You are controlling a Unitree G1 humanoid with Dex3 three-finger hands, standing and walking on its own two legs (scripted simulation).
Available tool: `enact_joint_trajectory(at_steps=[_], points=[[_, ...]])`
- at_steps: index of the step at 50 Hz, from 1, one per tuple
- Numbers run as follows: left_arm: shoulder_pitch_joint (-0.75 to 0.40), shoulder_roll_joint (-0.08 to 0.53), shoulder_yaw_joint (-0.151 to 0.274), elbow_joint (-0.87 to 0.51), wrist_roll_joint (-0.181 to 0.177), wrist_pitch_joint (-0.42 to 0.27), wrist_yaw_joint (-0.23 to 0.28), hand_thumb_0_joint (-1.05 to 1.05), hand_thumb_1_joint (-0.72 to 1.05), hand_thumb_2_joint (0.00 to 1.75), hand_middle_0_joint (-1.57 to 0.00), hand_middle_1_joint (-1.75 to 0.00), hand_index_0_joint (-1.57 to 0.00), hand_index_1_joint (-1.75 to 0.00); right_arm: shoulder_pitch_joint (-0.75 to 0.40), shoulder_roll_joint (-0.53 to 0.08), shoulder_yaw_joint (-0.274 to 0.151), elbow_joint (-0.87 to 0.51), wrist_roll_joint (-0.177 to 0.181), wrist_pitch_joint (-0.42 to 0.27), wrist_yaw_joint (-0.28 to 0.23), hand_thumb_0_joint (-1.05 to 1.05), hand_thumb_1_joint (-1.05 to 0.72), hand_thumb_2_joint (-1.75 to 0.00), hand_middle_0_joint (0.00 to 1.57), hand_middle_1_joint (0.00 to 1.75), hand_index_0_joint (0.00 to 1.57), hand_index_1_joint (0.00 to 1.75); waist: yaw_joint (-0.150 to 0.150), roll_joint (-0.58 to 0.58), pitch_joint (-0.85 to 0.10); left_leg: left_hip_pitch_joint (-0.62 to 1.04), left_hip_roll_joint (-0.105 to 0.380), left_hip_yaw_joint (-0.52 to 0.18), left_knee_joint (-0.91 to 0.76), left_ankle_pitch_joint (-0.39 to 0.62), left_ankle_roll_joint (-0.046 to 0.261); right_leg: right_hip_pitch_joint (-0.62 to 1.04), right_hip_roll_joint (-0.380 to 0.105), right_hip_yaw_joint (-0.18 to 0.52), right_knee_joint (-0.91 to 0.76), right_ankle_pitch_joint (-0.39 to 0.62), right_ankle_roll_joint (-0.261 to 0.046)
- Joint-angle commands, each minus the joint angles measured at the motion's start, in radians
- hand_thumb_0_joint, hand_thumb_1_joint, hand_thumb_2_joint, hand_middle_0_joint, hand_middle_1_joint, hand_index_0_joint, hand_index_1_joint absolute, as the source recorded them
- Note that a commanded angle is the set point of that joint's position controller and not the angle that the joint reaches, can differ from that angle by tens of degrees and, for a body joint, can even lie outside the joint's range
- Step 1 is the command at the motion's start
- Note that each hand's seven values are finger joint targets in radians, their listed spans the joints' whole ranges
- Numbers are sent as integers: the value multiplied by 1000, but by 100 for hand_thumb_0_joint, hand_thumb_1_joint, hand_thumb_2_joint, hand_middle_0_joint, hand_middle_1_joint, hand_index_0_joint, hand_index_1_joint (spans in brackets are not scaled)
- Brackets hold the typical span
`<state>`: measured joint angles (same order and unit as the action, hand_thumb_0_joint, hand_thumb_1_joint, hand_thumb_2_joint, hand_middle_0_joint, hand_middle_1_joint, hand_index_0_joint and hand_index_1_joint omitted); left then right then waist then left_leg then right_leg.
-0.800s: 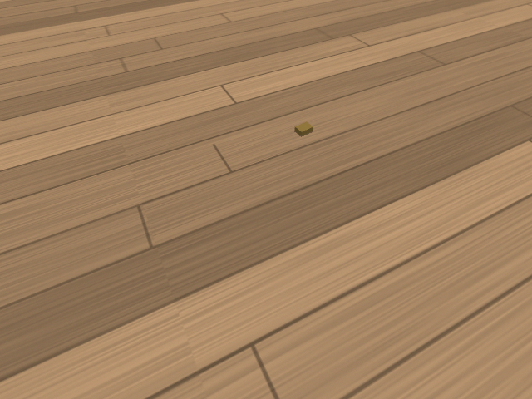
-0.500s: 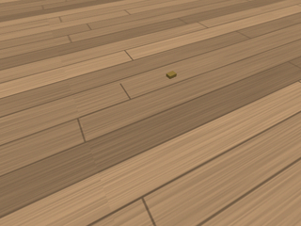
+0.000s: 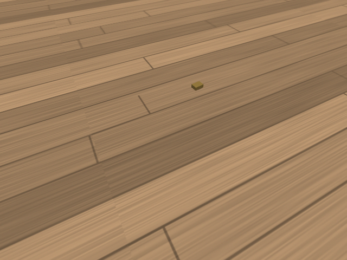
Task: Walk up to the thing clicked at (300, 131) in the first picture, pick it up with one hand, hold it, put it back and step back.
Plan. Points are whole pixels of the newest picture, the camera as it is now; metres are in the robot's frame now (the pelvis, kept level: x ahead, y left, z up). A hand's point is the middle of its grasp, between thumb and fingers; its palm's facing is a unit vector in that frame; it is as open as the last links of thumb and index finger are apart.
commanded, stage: stand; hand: left
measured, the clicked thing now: (197, 85) +1.79 -0.20 -0.77
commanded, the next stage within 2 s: walk up in 0.32 s
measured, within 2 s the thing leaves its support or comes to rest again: neither
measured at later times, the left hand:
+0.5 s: hand out of the picture +0.10 +0.29 -0.15, palm faces +0.16 -0.93 -0.33, open 7.4 cm
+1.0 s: hand (76, 226) +0.26 +0.31 -0.17, palm faces +0.24 -0.93 -0.26, open 7.4 cm
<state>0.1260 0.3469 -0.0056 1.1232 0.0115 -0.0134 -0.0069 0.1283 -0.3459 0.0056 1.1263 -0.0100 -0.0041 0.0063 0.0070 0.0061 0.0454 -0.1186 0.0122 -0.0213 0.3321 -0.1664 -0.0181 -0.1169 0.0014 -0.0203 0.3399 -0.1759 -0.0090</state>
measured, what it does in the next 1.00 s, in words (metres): walks ahead, turning left: left foot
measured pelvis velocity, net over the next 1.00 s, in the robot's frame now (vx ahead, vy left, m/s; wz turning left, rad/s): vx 0.25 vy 0.02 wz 0.30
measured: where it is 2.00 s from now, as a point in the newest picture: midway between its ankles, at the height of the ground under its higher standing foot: (193, 174)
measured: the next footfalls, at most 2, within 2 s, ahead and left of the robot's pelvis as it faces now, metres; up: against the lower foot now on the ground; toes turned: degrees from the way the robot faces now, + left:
left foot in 0.62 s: +0.16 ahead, +0.15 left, +0.00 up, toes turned +17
right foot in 1.10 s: +0.54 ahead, -0.10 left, +0.00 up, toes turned +15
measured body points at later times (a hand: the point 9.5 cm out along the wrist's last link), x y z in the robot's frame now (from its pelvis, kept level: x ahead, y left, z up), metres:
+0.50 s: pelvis +0.03 +0.00 -0.01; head +0.03 +0.02 +0.44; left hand +0.09 +0.34 -0.12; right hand +0.10 -0.33 -0.12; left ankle +0.02 +0.12 -0.73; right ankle +0.01 -0.11 -0.75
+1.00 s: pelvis +0.25 +0.02 -0.02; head +0.24 +0.06 +0.43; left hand +0.25 +0.36 -0.15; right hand +0.36 -0.30 -0.09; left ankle +0.13 +0.14 -0.75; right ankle +0.43 -0.13 -0.70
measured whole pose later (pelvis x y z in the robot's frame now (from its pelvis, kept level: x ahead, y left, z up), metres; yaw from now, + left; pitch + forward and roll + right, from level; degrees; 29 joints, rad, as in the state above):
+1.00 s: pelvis +0.25 +0.02 -0.02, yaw +17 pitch -1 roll +2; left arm 0.17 0.49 0.10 0.90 0.05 0.05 -0.16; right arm 0.41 -0.39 -0.05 0.93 -0.01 -0.13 0.01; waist 0.01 -0.15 0.04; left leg -0.04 0.02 -0.01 0.42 -0.36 -0.03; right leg -0.61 -0.17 0.07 0.84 -0.14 0.02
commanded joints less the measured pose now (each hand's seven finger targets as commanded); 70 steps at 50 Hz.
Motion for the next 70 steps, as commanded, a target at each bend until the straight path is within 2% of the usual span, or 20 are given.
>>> enact_joint_trajectory(at_steps=[1,15,16,18,21,22,28,30,31,32,33,34,40,51,54,56,57,58,63,70], points=[[-47,213,44,-60,-1,-18,12,0,90,90,-20,-30,-20,-30,-53,-216,-40,-62,2,-26,-14,0,-90,-90,20,30,20,30,-3,4,-47,-11,107,-84,-60,34,39,-8,-127,107,-76,38,-20],[-39,215,46,-59,-2,-17,15,0,90,90,-20,-30,-20,-30,-43,-211,-34,-65,2,-25,-17,0,-90,-90,20,30,20,30,-4,-3,-55,3,111,-81,-55,79,41,5,-128,103,-63,84,-18],[-55,364,171,-152,50,-14,-40,0,90,90,-20,-30,-20,-30,116,-362,-123,-110,0,-50,-7,0,-90,-90,20,30,20,30,9,-120,-153,-103,122,-175,30,-375,106,55,-102,42,57,-446,-46],[-91,348,184,-187,66,0,-73,0,90,90,-20,-30,-20,-30,71,-387,-142,-134,-20,-58,5,0,-90,-90,20,30,20,30,30,-28,-7,-289,120,-195,4,-502,89,-43,-122,71,104,-591,-64],[97,331,203,-168,57,-3,-88,0,90,90,-20,-30,-20,-30,-114,-283,-135,-244,-32,-75,5,0,-90,-90,20,30,20,30,173,-111,18,-611,-12,60,228,-226,-19,223,-253,190,-132,-592,-144],[84,356,211,-174,50,-3,-82,0,90,90,-20,-30,-20,-30,-121,-240,-120,-260,-28,-78,9,0,-90,-90,20,30,20,30,182,-284,12,-698,-9,131,469,-255,23,267,-377,311,-213,-530,-180],[-100,336,194,-284,60,3,-104,0,90,90,-20,-30,-20,-30,117,-279,-149,-222,-12,-88,37,0,-90,-90,20,30,20,30,42,-183,25,-304,71,97,294,-233,51,-5,-286,54,-133,-514,-172],[-200,315,182,-326,54,12,-111,0,90,90,-20,-30,-20,-30,382,-306,-175,-143,-11,-91,17,0,-90,-90,20,30,20,30,-103,-33,-67,113,16,149,180,-55,52,-231,-199,-109,108,-484,-118],[-174,260,167,-336,56,19,-114,0,90,90,-20,-30,-20,-30,510,-367,-205,-107,-15,-91,-4,0,-90,-90,20,30,20,30,-168,168,-114,356,36,48,141,-119,74,-426,-108,-175,413,-438,-85],[-147,191,142,-356,58,22,-114,0,90,90,-20,-30,-20,-30,548,-459,-227,-119,-27,-87,-27,0,-90,-90,20,30,20,30,-189,391,-84,411,225,-375,-33,-517,108,-700,21,-146,736,-512,-53],[-118,246,151,-361,56,31,-116,0,90,90,-20,-30,-20,-30,394,-481,-221,-206,-25,-94,-36,0,-90,-90,20,30,20,30,-113,249,-49,216,394,-753,-211,-786,163,-698,-13,16,861,-404,-28],[-87,334,167,-345,54,39,-118,0,90,90,-20,-30,-20,-30,291,-482,-208,-241,-6,-95,-35,0,-90,-90,20,30,20,30,-59,135,18,38,427,-760,-257,-854,213,-615,-88,115,852,-336,-31],[11,332,162,-277,35,35,-137,0,90,90,-20,-30,-20,-30,210,-380,-148,-262,9,-137,-34,0,-90,-90,20,30,20,30,20,49,94,-130,239,-270,-154,-422,186,-505,-165,118,712,-75,24],[-224,255,147,-410,22,11,-146,0,90,90,-20,-30,-20,-30,342,-408,-155,-263,4,-146,-40,0,-90,-90,20,30,20,30,-73,120,32,40,185,-76,17,318,173,-466,-145,13,319,45,12],[-106,265,170,-394,23,6,-138,0,90,90,-20,-30,-20,-30,268,-418,-154,-294,-4,-128,-57,0,-90,-90,20,30,20,30,20,138,-98,23,206,-55,212,526,153,-226,-80,-34,265,-76,-35],[245,359,223,-297,38,-8,-112,0,90,90,-20,-30,-20,-30,255,-349,-121,-310,-1,-122,-58,0,-90,-90,20,30,20,30,203,-90,-247,-252,137,-2,718,338,97,235,-80,23,186,-57,-85],[313,459,243,-276,47,-15,-98,0,90,90,-20,-30,-20,-30,315,-235,-80,-340,13,-129,-55,0,-90,-90,20,30,20,30,204,-442,-291,-579,-43,58,922,-283,72,421,-312,354,60,-242,-90],[241,489,242,-289,24,-12,-80,0,90,90,-20,-30,-20,-30,325,-312,-99,-337,13,-124,-70,0,-90,-90,20,30,20,30,158,-398,-296,-674,-46,51,1022,-385,80,463,-417,604,-56,-284,-181],[71,302,179,-359,12,-25,-63,0,90,90,-20,-30,-20,-30,283,-311,-101,-243,26,-120,-50,0,-90,-90,20,30,20,30,52,-183,-28,-493,76,-30,844,-167,88,-28,-237,131,-16,51,-137],[35,272,158,-439,32,-32,-90,0,90,90,-20,-30,-20,-30,204,-285,-96,-287,17,-104,-22,0,-90,-90,20,30,20,30,43,-176,85,-413,57,116,437,21,39,-155,-191,3,-130,1,-137]])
